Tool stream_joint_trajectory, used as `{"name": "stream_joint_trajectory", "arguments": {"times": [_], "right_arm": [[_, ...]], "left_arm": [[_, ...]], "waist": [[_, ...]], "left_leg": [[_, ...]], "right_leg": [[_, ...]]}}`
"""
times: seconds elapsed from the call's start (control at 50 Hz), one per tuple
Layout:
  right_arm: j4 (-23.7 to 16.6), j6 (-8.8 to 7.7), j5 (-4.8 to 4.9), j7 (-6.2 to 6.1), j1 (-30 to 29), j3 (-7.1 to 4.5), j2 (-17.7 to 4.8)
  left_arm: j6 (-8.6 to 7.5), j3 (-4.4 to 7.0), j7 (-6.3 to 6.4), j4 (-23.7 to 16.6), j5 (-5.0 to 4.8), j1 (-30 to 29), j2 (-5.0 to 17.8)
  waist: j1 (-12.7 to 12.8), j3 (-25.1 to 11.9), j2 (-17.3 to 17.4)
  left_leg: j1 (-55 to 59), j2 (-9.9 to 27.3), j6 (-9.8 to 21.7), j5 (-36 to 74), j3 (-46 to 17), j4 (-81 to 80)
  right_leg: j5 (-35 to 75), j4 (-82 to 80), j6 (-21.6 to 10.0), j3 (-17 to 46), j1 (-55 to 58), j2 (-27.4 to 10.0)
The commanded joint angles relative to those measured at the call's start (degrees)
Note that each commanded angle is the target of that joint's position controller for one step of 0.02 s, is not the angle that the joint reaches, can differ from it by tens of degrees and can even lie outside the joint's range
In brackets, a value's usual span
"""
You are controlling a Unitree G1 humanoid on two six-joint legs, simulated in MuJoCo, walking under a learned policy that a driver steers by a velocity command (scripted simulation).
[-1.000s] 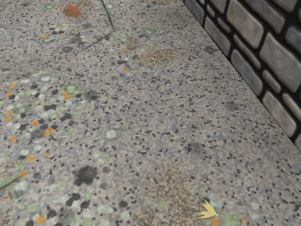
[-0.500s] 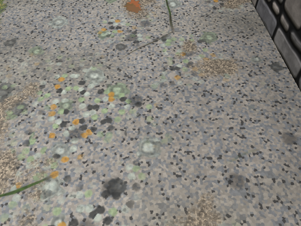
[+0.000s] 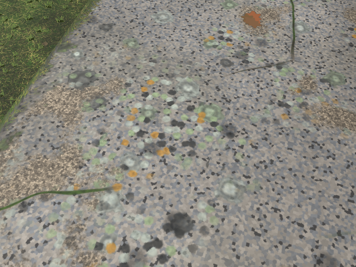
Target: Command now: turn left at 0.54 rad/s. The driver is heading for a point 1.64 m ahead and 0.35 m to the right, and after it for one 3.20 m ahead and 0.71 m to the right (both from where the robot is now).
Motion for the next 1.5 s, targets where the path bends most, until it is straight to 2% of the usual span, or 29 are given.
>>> {"name": "stream_joint_trajectory", "arguments": {"times": [0.02, 0.12, 0.14, 0.16, 0.18, 0.22, 0.26, 0.46, 0.5, 0.54, 0.56, 0.6, 0.66, 0.76, 0.78, 0.8, 0.82, 0.84, 0.86, 0.88, 0.92, 1.04, 1.18, 1.22, 1.26, 1.28, 1.36, 1.44, 1.5], "right_arm": [[-4.08, -0.18, -0.04, 0.08, -0.98, -3.06, -10.38], [-3.40, 0.28, 0.38, 0.15, -1.68, -1.33, -6.46], [-2.66, -0.06, -1.00, 0.19, 1.29, -0.20, -3.12], [-2.75, -0.55, -1.61, 0.35, 3.95, -0.05, -2.29], [-1.76, -0.96, -2.85, 0.30, 3.39, -0.07, -3.80], [-0.44, -1.35, -2.80, 0.29, -0.92, -0.60, -4.93], [-1.09, -1.19, -2.32, 0.14, -3.13, -0.79, -5.35], [0.28, -2.94, -0.89, -0.17, -0.31, -2.43, -4.97], [0.43, -2.76, -1.02, -0.13, 1.29, -3.14, -6.48], [0.59, -2.57, -1.67, -0.40, 2.88, -3.63, -8.66], [-0.51, -2.80, -1.89, -0.80, 2.03, -3.18, -7.81], [-1.49, -3.01, -1.12, -1.23, -1.95, -2.55, -6.99], [-0.73, -2.24, -0.81, -1.14, -3.40, -3.25, -9.32], [0.13, -1.33, 1.00, -0.38, -2.88, -3.57, -9.96], [1.15, -1.54, 1.20, -0.12, -0.81, -3.19, -8.40], [1.77, -1.73, -0.25, 0.30, 2.04, -2.51, -5.76], [-2.47, -1.93, -2.65, 0.24, -1.69, -1.20, -3.03], [-3.08, -2.18, -1.33, -0.33, -6.72, -1.95, -5.72], [-2.93, -2.01, -0.08, -0.55, -6.91, -2.29, -6.49], [-1.73, -1.78, -0.25, -1.01, -5.58, -2.63, -6.85], [-0.74, -1.58, -1.02, -1.47, -4.51, -3.06, -7.39], [-0.25, -2.00, -0.40, -0.48, -4.71, -1.82, -4.07], [1.00, -2.47, 0.09, 1.20, -3.87, -0.54, -2.78], [1.45, -2.91, -0.31, 1.55, -2.91, -0.26, -2.93], [-0.13, -3.06, -0.77, 1.02, -3.98, -1.52, -10.29], [0.40, -2.94, -0.10, 1.28, -4.25, -2.02, -10.81], [-0.43, -3.29, 0.35, 1.55, -3.93, -1.46, -8.00], [-2.42, -2.51, 0.78, 0.89, -3.46, -1.60, -7.44], [-3.54, -1.58, 0.37, 1.03, -1.42, -1.36, -5.84]], "left_arm": [[-1.27, 0.91, -0.61, -3.67, -0.33, -0.89, 4.95], [-2.26, 0.40, -2.09, -2.19, 0.56, 4.00, 4.51], [-2.31, 0.36, -2.04, -2.79, 1.89, 3.60, 6.80], [-2.20, -0.44, -1.96, -3.14, 2.92, -1.02, 6.98], [-2.45, -1.80, -2.13, -4.01, 2.93, -4.26, 2.72], [-2.65, -1.47, -2.47, -3.16, 1.45, -2.85, 4.46], [-2.89, -1.16, -2.22, -2.37, 0.51, -0.83, 7.38], [0.29, 0.34, -0.57, -5.96, -1.15, 0.43, 9.01], [0.63, 0.27, -0.65, -6.94, -1.34, 0.43, 8.08], [0.81, -0.02, -1.01, -7.28, -1.27, 2.25, 6.30], [0.88, 0.80, -1.24, -7.43, -1.05, 2.04, 8.18], [1.64, 1.52, -1.61, -7.03, -1.38, 3.25, 8.32], [2.37, -0.02, -2.27, -8.20, -1.21, 1.64, 4.51], [2.65, 0.84, -3.69, -9.22, -1.13, 5.83, 6.13], [2.76, 1.50, -3.17, -8.44, -0.80, 8.37, 7.08], [2.63, 2.89, -2.29, -8.73, -0.77, 10.19, 11.71], [1.92, 4.00, -1.82, -11.14, 0.59, 9.98, 18.99], [0.36, 3.21, -2.40, -11.38, 2.48, 11.66, 16.16], [-0.74, 2.52, -2.39, -11.15, 2.21, 9.51, 14.46], [-1.11, 2.26, -1.97, -11.16, 0.84, 6.67, 12.75], [-0.56, 1.14, -0.96, -11.77, -0.44, 3.27, 10.14], [0.36, 0.87, 0.50, -11.86, -0.22, 5.29, 9.26], [0.33, -1.71, -0.84, -9.68, 1.52, 3.98, 4.42], [-0.19, -2.14, -1.25, -8.21, 1.38, 4.42, 4.07], [-1.27, -1.40, -1.26, -7.61, 2.51, 8.97, 6.31], [-1.45, -1.26, -0.94, -7.70, 2.30, 8.14, 6.16], [0.17, -0.47, 0.40, -9.04, 1.42, 4.54, 5.48], [0.39, 0.58, -0.06, -9.47, 1.08, 6.07, 5.03], [0.15, 1.48, -0.12, -9.70, 1.22, 6.65, 7.59]], "waist": [[-0.51, -7.53, 9.85], [1.59, -8.86, 7.61], [-0.55, -9.70, -0.54], [-5.25, -6.60, -9.97], [-4.61, -5.85, -10.08], [-1.79, -4.40, -7.36], [-0.83, -2.42, -7.75], [0.39, -4.95, -2.48], [0.21, -5.40, 2.67], [0.16, -5.68, 12.99], [-0.60, -6.00, 13.41], [1.57, -4.30, 5.25], [0.30, -3.13, 7.63], [1.48, -7.13, 8.92], [1.99, -7.32, 6.60], [1.43, -6.45, -4.54], [1.33, -6.09, -19.67], [5.88, -10.44, -10.93], [3.89, -7.86, -8.06], [2.21, -5.94, -5.47], [0.56, -5.25, -5.52], [1.36, -7.21, -5.83], [2.33, -5.64, -7.27], [0.59, -3.85, -5.06], [4.59, -4.41, 3.18], [4.38, -4.75, 7.14], [2.56, -4.12, 9.98], [2.04, -5.32, 4.04], [1.13, -5.03, -9.14]], "left_leg": [[8.87, 14.09, 10.30, 13.15, -17.15, -5.63], [6.06, 10.51, 5.11, 11.50, -15.53, -0.34], [2.35, 5.82, 1.39, 0.77, -10.17, 5.80], [-0.35, -0.04, -1.83, -13.21, -3.63, 6.03], [4.58, 3.24, -4.13, -13.34, -2.43, 4.29], [8.59, 3.03, -4.39, -2.08, -1.42, -0.91], [10.02, 3.62, -4.02, 1.38, -0.90, -1.31], [8.60, 3.66, -2.74, 2.26, 3.82, 2.02], [12.49, 8.10, 0.30, 5.05, 0.11, -1.27], [16.50, 21.97, 9.13, 15.97, -12.11, -6.99], [15.82, 28.14, 13.81, 22.89, -16.06, -7.95], [12.19, 25.39, 11.90, 22.38, -8.81, -7.33], [10.10, 19.40, 8.47, 21.12, 2.02, -7.33], [9.37, 19.71, 5.68, 17.32, 7.93, -0.65], [5.97, 18.04, 2.73, 11.02, 10.39, 4.13], [-4.41, 13.54, -2.58, -2.85, 15.57, 16.35], [-21.07, 4.21, -7.62, -29.39, 14.25, 31.61], [-21.05, 3.85, -7.25, -30.53, 4.46, 41.18], [-21.78, 4.82, -6.23, -25.67, 3.08, 42.94], [-22.01, 5.87, -5.89, -20.28, 2.84, 41.34], [-18.73, 5.88, -6.60, -13.42, 2.65, 39.18], [-15.14, 3.98, -8.52, -7.65, 3.02, 26.83], [1.77, 6.10, -7.17, -6.50, 5.56, 8.84], [8.12, 5.57, -5.46, 4.37, 5.81, -4.13], [10.32, 11.31, -1.87, 22.29, -1.34, -0.67], [6.76, 11.15, 0.82, 16.89, -2.65, -0.85], [1.43, 11.75, 2.57, 10.87, -8.64, -2.93], [-2.46, 7.91, 0.81, 7.81, -6.89, 3.29], [-11.07, 2.13, -4.13, -12.37, 3.30, 19.57]], "right_leg": [[-0.93, -5.27, -0.28, 0.16, 0.74, 0.45], [15.09, -25.80, -4.00, -0.77, 15.42, -2.51], [22.20, -28.42, -6.83, 8.19, 20.18, -11.00], [27.84, -28.14, -14.05, 15.59, 16.06, -16.27], [22.03, -29.31, -17.00, 16.85, 10.86, -17.08], [11.26, -28.00, -11.16, 10.77, 10.84, -9.38], [8.34, -28.46, -9.48, 11.41, 8.51, -8.49], [17.72, -20.05, -12.15, 16.61, 8.54, -5.42], [13.36, -14.44, -9.42, 12.21, 3.37, -1.95], [-3.66, 0.08, -5.26, 2.44, -4.59, 2.78], [-16.48, 13.59, -3.66, 0.52, -7.44, 0.96], [-13.87, 20.17, -2.05, 0.87, -7.41, -2.79], [-6.78, 9.99, -0.65, -4.01, -3.08, -4.12], [4.79, -12.10, -3.63, -10.23, 10.44, -1.12], [9.12, -17.55, -5.38, -9.39, 15.97, 0.40], [25.43, -22.15, -8.93, 2.04, 23.92, -5.77], [41.49, -25.00, -21.45, 27.45, 26.57, -22.10], [36.57, -26.81, -26.73, 29.44, 24.23, -23.84], [30.93, -27.06, -24.33, 24.25, 22.30, -20.91], [25.33, -26.81, -20.83, 20.32, 21.07, -17.59], [25.72, -26.66, -17.88, 16.28, 17.75, -13.99], [24.07, -25.93, -17.80, 14.98, 20.32, -11.50], [18.13, -25.62, -17.44, 12.96, 13.20, -11.11], [15.08, -24.85, -14.46, 11.33, 11.39, -9.22], [7.78, -20.61, -9.57, 6.81, 10.53, -3.29], [6.66, -19.22, -7.40, 1.92, 12.18, -0.01], [7.78, -14.43, -6.50, -1.62, 14.56, 0.47], [10.19, -17.40, -9.00, 0.17, 16.79, -2.56], [24.43, -25.03, -19.08, 14.27, 20.43, -18.54]]}}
